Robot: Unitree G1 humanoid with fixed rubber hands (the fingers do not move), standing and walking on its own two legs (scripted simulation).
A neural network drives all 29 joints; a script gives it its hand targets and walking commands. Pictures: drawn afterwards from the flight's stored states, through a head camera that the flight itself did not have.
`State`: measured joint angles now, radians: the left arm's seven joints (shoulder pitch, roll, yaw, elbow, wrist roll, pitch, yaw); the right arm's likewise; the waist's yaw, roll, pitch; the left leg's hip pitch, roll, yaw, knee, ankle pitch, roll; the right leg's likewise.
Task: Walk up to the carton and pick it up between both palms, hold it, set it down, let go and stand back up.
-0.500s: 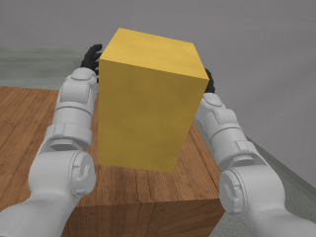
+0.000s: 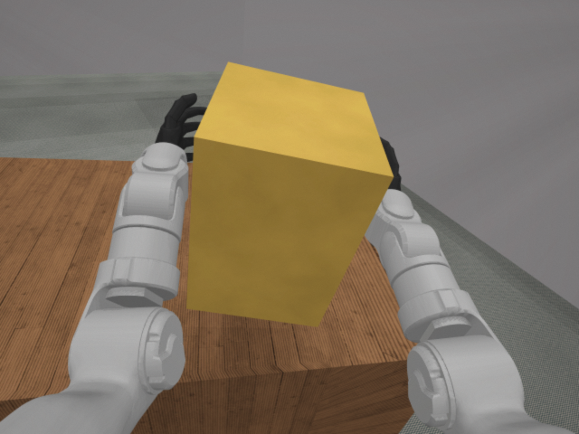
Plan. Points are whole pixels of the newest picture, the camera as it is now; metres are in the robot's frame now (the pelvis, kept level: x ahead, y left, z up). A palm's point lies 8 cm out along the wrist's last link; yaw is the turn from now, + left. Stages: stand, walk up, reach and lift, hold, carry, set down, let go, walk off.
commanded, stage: set down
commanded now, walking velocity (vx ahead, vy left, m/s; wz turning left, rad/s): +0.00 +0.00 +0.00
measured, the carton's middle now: (275, 200) +0.40 +0.01 +0.19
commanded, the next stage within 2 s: none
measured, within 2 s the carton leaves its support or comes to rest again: neither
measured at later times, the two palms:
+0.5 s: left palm (169, 175) +0.40 +0.16 +0.22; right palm (375, 211) +0.38 -0.13 +0.20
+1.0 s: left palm (169, 192) +0.42 +0.16 +0.18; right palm (364, 223) +0.39 -0.12 +0.17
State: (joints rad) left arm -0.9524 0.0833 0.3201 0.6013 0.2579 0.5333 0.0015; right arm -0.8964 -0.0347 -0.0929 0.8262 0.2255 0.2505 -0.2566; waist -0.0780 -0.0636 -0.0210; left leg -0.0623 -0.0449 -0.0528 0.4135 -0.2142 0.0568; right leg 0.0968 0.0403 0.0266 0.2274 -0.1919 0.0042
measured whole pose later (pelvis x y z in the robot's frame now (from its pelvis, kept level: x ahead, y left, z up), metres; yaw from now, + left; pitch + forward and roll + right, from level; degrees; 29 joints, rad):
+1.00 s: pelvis -0.01 +0.00 +0.00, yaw -1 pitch -3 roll -2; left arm -0.96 0.10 0.36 0.88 0.24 0.30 -0.03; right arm -0.85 0.10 -0.36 0.88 -0.07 0.12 -0.22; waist -0.04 -0.09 -0.02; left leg -0.14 -0.04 -0.03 0.38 -0.18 0.05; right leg 0.01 0.03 0.01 0.21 -0.16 0.00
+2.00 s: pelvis -0.01 +0.01 +0.00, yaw -1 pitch +0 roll -2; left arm -0.89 0.06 0.40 0.92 0.29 0.15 -0.08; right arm -0.72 0.18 -0.47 0.81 -0.23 -0.02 -0.19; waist 0.01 -0.06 0.01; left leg -0.22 -0.03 0.00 0.39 -0.18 0.06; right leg -0.07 0.03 0.00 0.22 -0.15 0.01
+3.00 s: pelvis -0.01 +0.01 +0.00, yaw -1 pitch +0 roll -2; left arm -0.88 -0.01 0.53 0.86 0.42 0.07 -0.11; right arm -0.73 0.21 -0.63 0.83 -0.39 -0.17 -0.13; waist 0.02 -0.08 0.06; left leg -0.21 -0.03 0.04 0.38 -0.17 0.08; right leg -0.07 0.01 -0.01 0.23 -0.16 0.02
